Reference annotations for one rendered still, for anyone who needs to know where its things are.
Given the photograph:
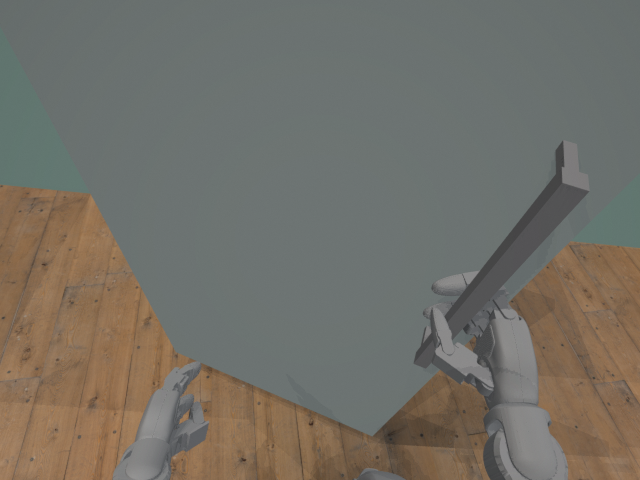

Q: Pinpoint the right robot hand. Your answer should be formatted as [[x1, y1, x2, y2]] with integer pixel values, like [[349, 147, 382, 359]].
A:
[[423, 271, 539, 410]]

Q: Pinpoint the right robot shin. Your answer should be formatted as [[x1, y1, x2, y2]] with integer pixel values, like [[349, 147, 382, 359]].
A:
[[358, 468, 378, 477]]

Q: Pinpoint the handle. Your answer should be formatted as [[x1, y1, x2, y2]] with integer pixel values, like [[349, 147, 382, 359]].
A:
[[414, 140, 590, 369]]

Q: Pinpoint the right robot forearm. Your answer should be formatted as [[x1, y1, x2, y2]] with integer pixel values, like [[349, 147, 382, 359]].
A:
[[483, 403, 568, 480]]

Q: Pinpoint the fridge door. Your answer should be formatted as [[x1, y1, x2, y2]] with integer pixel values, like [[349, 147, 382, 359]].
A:
[[0, 0, 640, 436]]

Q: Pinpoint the left robot hand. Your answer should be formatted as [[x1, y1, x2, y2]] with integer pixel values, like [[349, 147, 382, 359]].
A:
[[135, 361, 209, 457]]

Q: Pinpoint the left robot forearm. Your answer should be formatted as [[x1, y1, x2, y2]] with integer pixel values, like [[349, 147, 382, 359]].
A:
[[112, 438, 172, 480]]

